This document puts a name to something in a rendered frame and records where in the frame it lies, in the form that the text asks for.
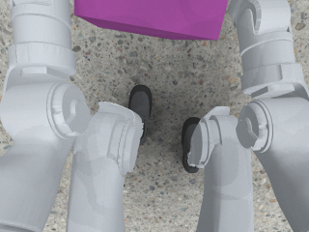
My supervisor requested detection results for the right robot upper arm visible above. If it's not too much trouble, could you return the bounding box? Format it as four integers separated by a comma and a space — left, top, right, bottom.
236, 97, 309, 232

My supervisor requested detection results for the right robot forearm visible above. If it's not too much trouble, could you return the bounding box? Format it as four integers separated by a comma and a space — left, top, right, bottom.
228, 0, 309, 101

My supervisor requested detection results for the left robot thigh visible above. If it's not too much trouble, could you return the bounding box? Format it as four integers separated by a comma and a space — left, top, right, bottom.
66, 111, 139, 232

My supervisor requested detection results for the left robot upper arm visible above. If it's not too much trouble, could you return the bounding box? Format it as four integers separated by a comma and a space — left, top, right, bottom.
0, 80, 91, 232

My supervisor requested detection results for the left robot forearm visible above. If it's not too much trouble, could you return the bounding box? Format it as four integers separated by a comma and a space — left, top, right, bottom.
0, 0, 77, 120

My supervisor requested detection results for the right robot shin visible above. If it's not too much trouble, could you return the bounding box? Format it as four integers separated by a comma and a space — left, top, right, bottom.
187, 106, 230, 169

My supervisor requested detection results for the carton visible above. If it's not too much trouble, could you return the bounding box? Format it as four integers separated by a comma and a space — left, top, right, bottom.
73, 0, 229, 41

